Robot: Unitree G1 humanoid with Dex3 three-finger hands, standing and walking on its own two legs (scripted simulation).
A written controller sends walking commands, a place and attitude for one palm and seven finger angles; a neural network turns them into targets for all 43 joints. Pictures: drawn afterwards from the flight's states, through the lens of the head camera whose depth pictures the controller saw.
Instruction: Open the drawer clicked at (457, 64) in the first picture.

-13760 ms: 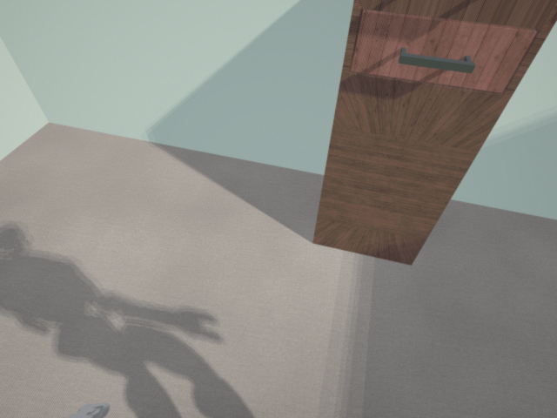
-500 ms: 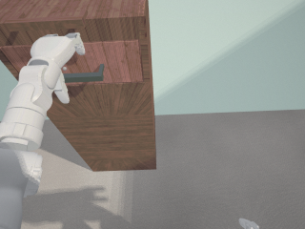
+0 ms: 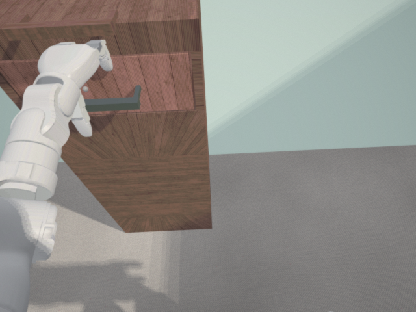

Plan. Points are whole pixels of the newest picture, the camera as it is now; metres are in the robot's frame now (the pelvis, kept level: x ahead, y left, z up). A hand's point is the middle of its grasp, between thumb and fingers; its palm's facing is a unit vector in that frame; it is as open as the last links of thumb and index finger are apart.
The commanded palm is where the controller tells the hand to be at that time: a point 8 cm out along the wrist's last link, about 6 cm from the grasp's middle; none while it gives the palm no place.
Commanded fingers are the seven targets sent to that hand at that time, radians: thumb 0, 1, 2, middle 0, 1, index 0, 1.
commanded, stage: move the hooked fingers above the handle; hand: left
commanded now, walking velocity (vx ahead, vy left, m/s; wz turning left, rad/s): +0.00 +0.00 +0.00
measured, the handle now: (101, 98) +0.52 +0.24 +0.12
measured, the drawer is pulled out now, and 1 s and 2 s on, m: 0.00 0.00 0.00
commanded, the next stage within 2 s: none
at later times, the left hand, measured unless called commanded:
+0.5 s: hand (79, 91) +0.47 +0.25 +0.18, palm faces +0.00 +0.00 -1.00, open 13.9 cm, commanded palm +0.45 +0.25 +0.23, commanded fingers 0.00 -0.50 0.30 -0.30 -1.20 -0.30 -1.20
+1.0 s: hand (84, 94) +0.47 +0.24 +0.17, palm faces -0.02 +0.01 -1.00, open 13.9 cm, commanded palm +0.45 +0.24 +0.23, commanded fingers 0.00 -0.50 0.30 -0.30 -1.20 -0.30 -1.20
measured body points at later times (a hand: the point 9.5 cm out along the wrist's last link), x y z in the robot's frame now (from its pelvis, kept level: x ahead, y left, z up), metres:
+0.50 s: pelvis +0.00 +0.00 +0.00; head +0.05 -0.02 +0.45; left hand +0.47 +0.25 +0.23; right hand +0.10 -0.27 -0.13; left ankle -0.04 +0.10 -0.74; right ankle -0.01 -0.12 -0.74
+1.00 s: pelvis +0.01 +0.00 +0.00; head +0.06 -0.03 +0.45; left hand +0.46 +0.24 +0.23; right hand +0.10 -0.27 -0.14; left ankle -0.04 +0.10 -0.74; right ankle -0.01 -0.12 -0.74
